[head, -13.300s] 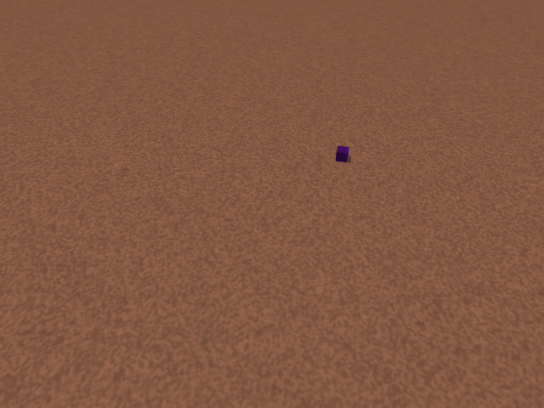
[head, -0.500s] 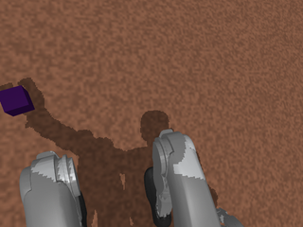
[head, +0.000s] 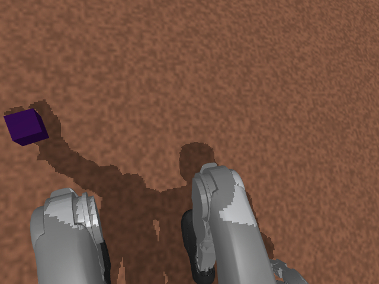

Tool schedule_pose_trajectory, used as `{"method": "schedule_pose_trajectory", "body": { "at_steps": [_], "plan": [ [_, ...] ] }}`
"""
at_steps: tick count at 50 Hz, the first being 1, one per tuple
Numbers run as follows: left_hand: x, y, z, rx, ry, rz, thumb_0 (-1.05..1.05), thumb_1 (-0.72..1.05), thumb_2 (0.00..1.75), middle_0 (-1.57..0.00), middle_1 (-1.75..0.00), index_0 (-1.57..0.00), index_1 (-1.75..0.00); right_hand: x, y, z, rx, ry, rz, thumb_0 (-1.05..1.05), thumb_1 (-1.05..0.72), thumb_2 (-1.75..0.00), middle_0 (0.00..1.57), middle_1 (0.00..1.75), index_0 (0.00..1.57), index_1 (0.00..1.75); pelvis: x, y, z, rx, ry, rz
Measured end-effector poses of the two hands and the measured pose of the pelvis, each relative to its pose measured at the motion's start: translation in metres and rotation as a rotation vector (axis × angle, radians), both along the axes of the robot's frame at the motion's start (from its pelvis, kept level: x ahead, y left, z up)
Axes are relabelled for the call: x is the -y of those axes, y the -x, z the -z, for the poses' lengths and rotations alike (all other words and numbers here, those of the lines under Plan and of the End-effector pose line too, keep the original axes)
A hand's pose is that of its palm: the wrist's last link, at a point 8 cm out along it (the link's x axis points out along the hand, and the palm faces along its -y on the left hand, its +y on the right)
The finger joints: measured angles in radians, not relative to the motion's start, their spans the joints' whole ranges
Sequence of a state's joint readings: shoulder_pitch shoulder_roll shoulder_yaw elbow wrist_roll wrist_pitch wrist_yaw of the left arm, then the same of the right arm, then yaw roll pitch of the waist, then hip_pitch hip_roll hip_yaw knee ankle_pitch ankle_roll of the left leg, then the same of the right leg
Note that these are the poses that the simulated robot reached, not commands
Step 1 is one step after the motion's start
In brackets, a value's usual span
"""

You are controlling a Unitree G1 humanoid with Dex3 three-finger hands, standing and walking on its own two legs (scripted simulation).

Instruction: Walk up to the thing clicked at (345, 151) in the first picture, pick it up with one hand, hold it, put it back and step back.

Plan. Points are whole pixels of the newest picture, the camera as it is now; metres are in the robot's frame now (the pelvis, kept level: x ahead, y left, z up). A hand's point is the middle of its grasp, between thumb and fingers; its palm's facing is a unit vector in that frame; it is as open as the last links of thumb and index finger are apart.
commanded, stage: approach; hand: left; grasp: from above
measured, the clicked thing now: (27, 127) +0.49 +0.30 -0.30
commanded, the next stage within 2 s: rest palm in 0.90 s
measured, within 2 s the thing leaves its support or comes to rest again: neither
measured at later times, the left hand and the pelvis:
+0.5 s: hand (14, 100) +0.51 +0.28 -0.16, palm faces -0.37 -0.12 -0.92, open 14.4 cm; pelvis +0.00 +0.00 +0.00, yaw -1 degrees
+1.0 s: hand out of the picture +0.47 +0.32 -0.16, palm faces -0.40 -0.12 -0.91, open 14.3 cm; pelvis +0.00 +0.00 +0.00, yaw +0 degrees
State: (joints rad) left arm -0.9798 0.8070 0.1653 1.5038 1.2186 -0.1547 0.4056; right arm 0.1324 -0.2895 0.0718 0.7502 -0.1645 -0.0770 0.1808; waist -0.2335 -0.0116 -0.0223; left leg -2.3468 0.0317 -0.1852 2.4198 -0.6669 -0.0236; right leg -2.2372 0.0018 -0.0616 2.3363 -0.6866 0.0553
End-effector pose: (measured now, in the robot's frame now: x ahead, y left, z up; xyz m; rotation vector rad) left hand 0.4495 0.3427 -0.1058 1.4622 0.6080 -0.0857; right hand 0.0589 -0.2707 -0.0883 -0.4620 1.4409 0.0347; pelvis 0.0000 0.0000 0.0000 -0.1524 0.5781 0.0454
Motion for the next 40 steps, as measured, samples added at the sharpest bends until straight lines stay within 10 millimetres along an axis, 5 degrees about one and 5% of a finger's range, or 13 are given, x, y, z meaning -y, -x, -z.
{"method": "schedule_pose_trajectory", "body": {
  "at_steps": [11,20,26,33,40],
  "plan": [
    [0.013,-0.007,-0.001,-0.012,-0.003,0.034,0.0,-0.58,1.06,-0.11,-0.94,-0.07,-0.97,-0.002,0.006,-0.004,-0.01,0.001,0.014,0.0,-0.9,-0.9,0.2,0.3,0.21,0.3,0.0,0.0,-0.003,-0.008,-0.003,-0.005],
    [0.054,-0.042,-0.005,0.048,0.015,0.076,0.0,-0.59,1.07,-0.1,-0.94,-0.06,-0.98,-0.001,0.021,-0.01,-0.004,0.017,0.033,0.0,-0.9,-0.9,0.2,0.3,0.21,0.3,0.0,0.001,-0.001,-0.014,-0.001,0.004],
    [0.064,-0.058,-0.008,0.045,-0.007,0.035,0.0,-0.59,1.07,-0.11,-0.93,-0.07,-0.97,-0.002,0.039,-0.01,-0.026,0.005,0.067,0.0,-0.9,-0.9,0.2,0.3,0.21,0.3,0.001,0.0,0.001,-0.019,-0.002,0.015],
    [0.052,-0.043,0.007,-0.029,-0.007,-0.008,0.0,-0.57,1.04,-0.12,-0.93,-0.08,-0.96,-0.009,0.051,-0.004,-0.067,-0.029,0.089,0.0,-0.9,-0.89,0.2,0.3,0.21,0.3,0.002,0.0,0.002,-0.01,-0.005,0.021],
    [0.031,-0.019,0.021,-0.045,0.007,0.004,0.0,-0.57,1.03,-0.13,-0.92,-0.1,-0.95,-0.011,0.041,0.003,-0.081,-0.044,0.057,0.0,-0.9,-0.89,0.2,0.3,0.21,0.3,0.003,-0.001,0.005,0.0,-0.006,0.012]
  ]
}}
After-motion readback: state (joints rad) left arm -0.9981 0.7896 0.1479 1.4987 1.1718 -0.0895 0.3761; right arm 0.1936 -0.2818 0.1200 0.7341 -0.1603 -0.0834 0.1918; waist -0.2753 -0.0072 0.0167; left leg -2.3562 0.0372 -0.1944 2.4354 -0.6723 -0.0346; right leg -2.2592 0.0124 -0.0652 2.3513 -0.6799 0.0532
